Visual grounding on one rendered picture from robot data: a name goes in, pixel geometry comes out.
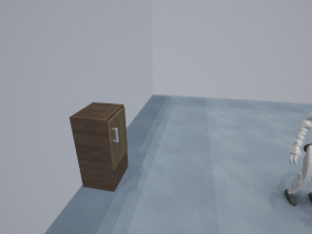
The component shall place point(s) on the right robot shin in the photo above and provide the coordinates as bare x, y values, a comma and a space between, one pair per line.
297, 184

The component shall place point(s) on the handle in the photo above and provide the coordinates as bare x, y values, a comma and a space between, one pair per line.
116, 134

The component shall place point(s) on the robot right hand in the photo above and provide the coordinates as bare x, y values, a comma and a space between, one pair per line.
294, 154

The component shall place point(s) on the right robot thigh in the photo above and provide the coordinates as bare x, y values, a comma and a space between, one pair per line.
307, 163

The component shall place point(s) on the cupboard door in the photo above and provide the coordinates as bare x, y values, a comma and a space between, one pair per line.
118, 149

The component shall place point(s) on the right robot forearm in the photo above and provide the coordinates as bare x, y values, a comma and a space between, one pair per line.
301, 134

